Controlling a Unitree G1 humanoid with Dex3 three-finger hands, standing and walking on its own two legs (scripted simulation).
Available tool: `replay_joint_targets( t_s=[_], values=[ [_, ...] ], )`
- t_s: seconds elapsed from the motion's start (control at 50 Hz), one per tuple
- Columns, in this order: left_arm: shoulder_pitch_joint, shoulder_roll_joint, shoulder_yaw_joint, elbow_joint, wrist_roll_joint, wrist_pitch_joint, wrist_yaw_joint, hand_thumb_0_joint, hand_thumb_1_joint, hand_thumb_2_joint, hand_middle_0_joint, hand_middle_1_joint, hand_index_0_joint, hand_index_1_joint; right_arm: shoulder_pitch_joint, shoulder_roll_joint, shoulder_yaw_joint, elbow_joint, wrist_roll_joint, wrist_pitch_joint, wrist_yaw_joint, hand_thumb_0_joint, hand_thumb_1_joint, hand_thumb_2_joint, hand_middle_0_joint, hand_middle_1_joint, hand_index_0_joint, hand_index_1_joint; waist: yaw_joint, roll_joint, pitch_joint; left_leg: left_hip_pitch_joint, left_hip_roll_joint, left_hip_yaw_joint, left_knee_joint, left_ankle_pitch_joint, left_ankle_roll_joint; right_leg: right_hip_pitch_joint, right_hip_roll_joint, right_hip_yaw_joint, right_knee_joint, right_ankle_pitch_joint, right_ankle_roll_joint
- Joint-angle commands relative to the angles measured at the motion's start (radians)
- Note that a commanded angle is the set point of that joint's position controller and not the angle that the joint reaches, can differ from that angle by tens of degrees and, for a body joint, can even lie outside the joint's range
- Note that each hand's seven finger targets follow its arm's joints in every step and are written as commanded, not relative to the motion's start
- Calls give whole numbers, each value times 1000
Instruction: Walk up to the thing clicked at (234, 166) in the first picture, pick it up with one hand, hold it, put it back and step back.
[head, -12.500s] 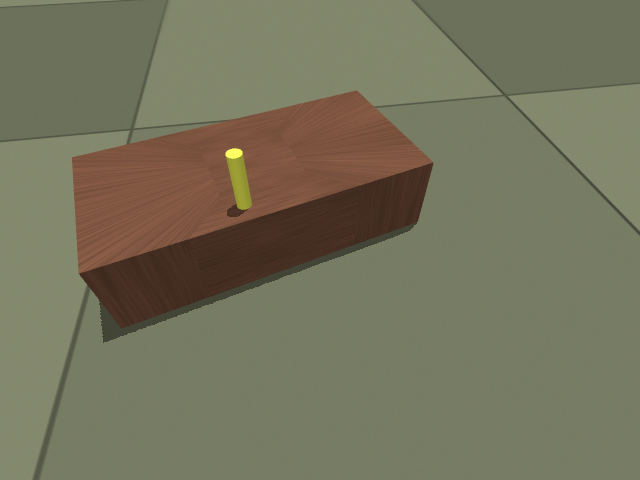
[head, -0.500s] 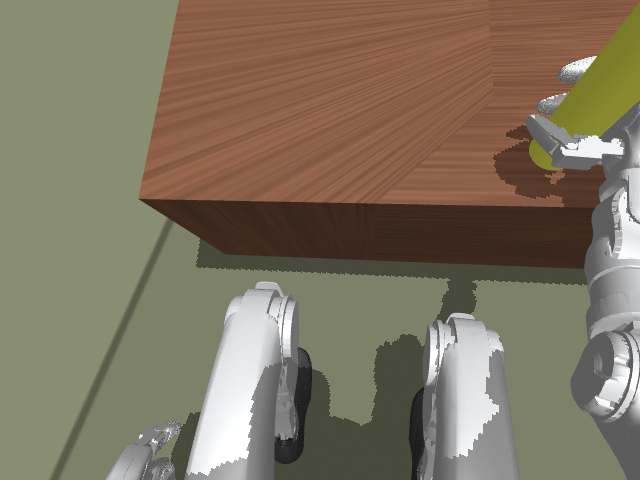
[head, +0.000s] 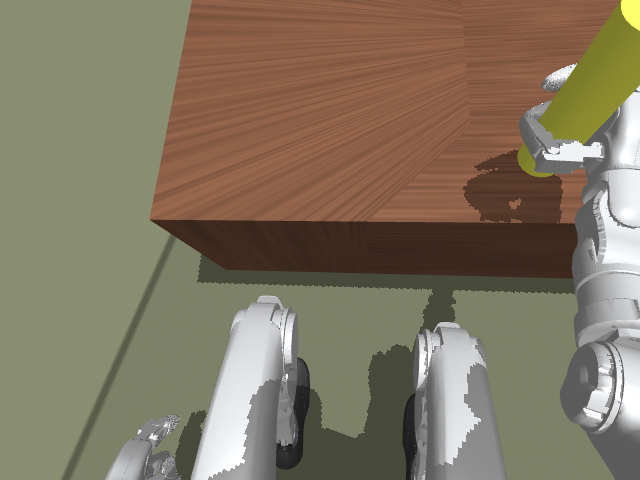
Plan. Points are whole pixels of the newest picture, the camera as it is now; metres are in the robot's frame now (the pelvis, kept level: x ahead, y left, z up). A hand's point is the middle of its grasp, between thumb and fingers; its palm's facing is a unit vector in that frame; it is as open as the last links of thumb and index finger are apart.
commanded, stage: settle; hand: right
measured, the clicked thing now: (584, 103) +0.52 -0.20 +0.05
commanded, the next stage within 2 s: lift in 1.00 s
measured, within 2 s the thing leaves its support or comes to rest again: neither
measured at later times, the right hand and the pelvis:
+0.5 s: hand (575, 79) +0.54 -0.19 +0.06, palm faces +0.11 +0.99 -0.01, open 7.1 cm; pelvis +0.01 +0.00 +0.05, yaw +0 degrees
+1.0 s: hand (589, 65) +0.53 -0.19 +0.09, palm faces +0.11 +0.99 +0.00, open 7.1 cm; pelvis +0.02 +0.00 +0.08, yaw +1 degrees
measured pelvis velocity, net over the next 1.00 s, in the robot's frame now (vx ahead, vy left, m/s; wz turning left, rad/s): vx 0.02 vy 0.00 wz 0.01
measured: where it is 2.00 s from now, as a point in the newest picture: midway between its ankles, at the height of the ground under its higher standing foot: (353, 451)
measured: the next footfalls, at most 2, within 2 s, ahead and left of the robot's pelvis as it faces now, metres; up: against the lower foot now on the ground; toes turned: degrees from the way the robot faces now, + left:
none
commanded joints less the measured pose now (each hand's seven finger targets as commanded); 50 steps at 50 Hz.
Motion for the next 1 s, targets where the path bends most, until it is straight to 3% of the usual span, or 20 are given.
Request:
replay_joint_targets(
  t_s=[0.0, 0.04, 0.06, 0.12, 0.16, 0.18, 0.2, 0.26, 0.3, 0.32, 0.36, 0.4, 0.42, 0.72, 0.76, 0.82, 0.88, 0.92, 0.94, 0.98],
  values=[
    [175, 195, 77, -55, -1, -17, 24, 0, 882, 906, -209, -300, -203, -306, -377, -226, -27, -189, 18, -59, -6, 0, -429, -1310, 1399, 1444, 1426, 1445, 23, -101, -624, 472, -34, 22, -229, 102, 58, 369, -4, -20, -330, 135, -28],
    [175, 194, 79, -60, 0, -18, 22, 0, 883, 902, -212, -303, -206, -308, -450, -242, -28, -299, 24, -73, -2, 0, -411, -1312, 1390, 1444, 1418, 1444, 11, -155, -665, 481, -32, 17, -233, 111, 62, 407, -5, -15, -351, 147, -24],
    [172, 192, 74, -57, -2, -19, 23, 0, 880, 905, -209, -301, -202, -307, -372, -191, -9, -170, 21, -57, 0, 0, -423, -1309, 1399, 1444, 1426, 1445, 26, -118, -622, 467, -34, 27, -237, 120, 61, 423, -7, -10, -356, 162, -23],
    [182, 190, 76, -66, 0, -19, 23, 0, 874, 907, -209, -300, -202, -307, -441, -245, -27, -280, 24, -71, 2, 0, -399, -1296, 1374, 1426, 1402, 1427, 10, -163, -674, 509, -34, 17, -252, 143, 64, 455, -8, -12, -371, 189, -22],
    [175, 191, 76, -66, -3, -19, 25, 0, 878, 910, -208, -300, -200, -307, -374, -204, -13, -202, 25, -59, 6, 0, -413, -1293, 1369, 1421, 1396, 1422, 18, -122, -633, 499, -37, 26, -263, 134, 63, 461, -11, -5, -386, 182, -22],
    [183, 187, 78, -70, 0, -21, 24, 0, 879, 905, -209, -302, -203, -308, -467, -243, -28, -337, 30, -73, 5, 0, -409, -1311, 1368, 1434, 1396, 1435, 9, -176, -709, 540, -35, 14, -272, 148, 63, 477, -8, -18, -379, 194, -23],
    [183, 187, 73, -65, -4, -21, 28, 0, 880, 905, -206, -299, -200, -305, -391, -216, -20, -209, 30, -60, 4, 0, -429, -1321, 1369, 1439, 1399, 1440, 20, -120, -674, 557, -37, 19, -287, 153, 60, 479, -9, -18, -388, 201, -26],
    [187, 186, 75, -67, -4, -20, 28, 0, 878, 904, -208, -301, -202, -307, -428, -248, -32, -287, 29, -66, -3, 0, -436, -1316, 1362, 1432, 1389, 1433, 2, -153, -696, 563, -39, 15, -296, 156, 63, 500, -11, -18, -404, 209, -22],
    [196, 189, 80, -60, -5, -20, 29, 0, 889, 903, -207, -303, -202, -307, -397, -202, -13, -248, 31, -62, 1, 0, -434, -1307, 1362, 1429, 1388, 1430, 22, -121, -672, 566, -39, 22, -307, 167, 61, 516, -14, -10, -413, 220, -21],
    [193, 187, 82, -64, -3, -21, 30, 0, 884, 903, -208, -302, -203, -307, -478, -257, -36, -372, 33, -74, -3, 0, -453, -1316, 1367, 1434, 1393, 1434, 6, -185, -742, 595, -37, 13, -312, 182, 62, 547, -12, -16, -415, 236, -20],
    [194, 181, 76, -53, -7, -24, 33, 0, 887, 907, -205, -302, -199, -308, -366, -199, -20, -192, 32, -54, -4, 0, -462, -1320, 1381, 1443, 1407, 1443, 30, -93, -653, 603, -42, 23, -330, 177, 58, 507, -13, -14, -419, 229, -25],
    [200, 182, 77, -52, -5, -23, 33, 0, 877, 903, -207, -301, -201, -308, -422, -253, -48, -293, 34, -68, -10, 0, -470, -1333, 1378, 1449, 1405, 1449, 10, -138, -693, 621, -41, 14, -333, 191, 59, 524, -11, -19, -422, 248, -24],
    [199, 178, 72, -48, -6, -22, 33, 0, 884, 905, -205, -301, -199, -306, -368, -217, -32, -206, 31, -60, -9, 0, -458, -1326, 1376, 1445, 1403, 1445, 20, -117, -655, 605, -42, 20, -338, 191, 60, 531, -13, -17, -431, 250, -24],
    [204, 172, 78, -48, 0, -19, 29, 0, 885, 900, -204, -302, -200, -306, -380, -234, -40, -254, 27, -77, -1, 0, -485, -1342, 1353, 1444, 1380, 1445, 15, -151, -683, 664, -46, 17, -373, 246, 64, 614, -18, -12, -468, 326, -17],
    [191, 169, 76, -54, -2, -20, 30, 0, 887, 901, -202, -300, -197, -304, -334, -196, -23, -194, 32, -73, 2, 0, -504, -1356, 1338, 1445, 1365, 1445, 20, -99, -628, 659, -50, 18, -392, 201, 61, 574, -20, -13, -480, 263, -23],
    [190, 167, 78, -61, -2, -23, 30, 0, 883, 900, -203, -300, -198, -305, -393, -245, -42, -301, 37, -86, -2, 0, -520, -1371, 1337, 1454, 1364, 1455, 0, -122, -693, 713, -47, 8, -408, 198, 59, 578, -18, -20, -489, 247, -25],
    [193, 162, 76, -55, -3, -25, 31, 0, 890, 899, -201, -301, -197, -305, -339, -194, -24, -229, 40, -75, -2, 0, -550, -1405, 1342, 1479, 1370, 1479, 16, -94, -677, 743, -49, 11, -414, 230, 56, 578, -18, -22, -485, 274, -26],
    [196, 170, 84, -51, -1, -28, 35, 0, 889, 898, -203, -304, -200, -307, -398, -224, -38, -316, 38, -87, -8, 0, -561, -1402, 1345, 1475, 1371, 1475, 9, -145, -706, 716, -49, 11, -407, 249, 60, 632, -19, -18, -489, 312, -19],
    [197, 161, 75, -39, 1, -26, 33, 0, 889, 900, -200, -303, -196, -307, -327, -187, -16, -211, 33, -77, -6, 0, -569, -1402, 1360, 1482, 1386, 1482, 16, -133, -656, 693, -51, 18, -405, 247, 62, 631, -20, -15, -492, 318, -18],
    [196, 168, 80, -42, 1, -24, 34, 0, 894, 897, -201, -303, -199, -305, -344, -201, -26, -252, 32, -82, -6, 0, -572, -1407, 1355, 1483, 1381, 1483, 12, -129, -638, 671, -53, 21, -410, 226, 64, 633, -21, -7, -504, 300, -16]
  ],
)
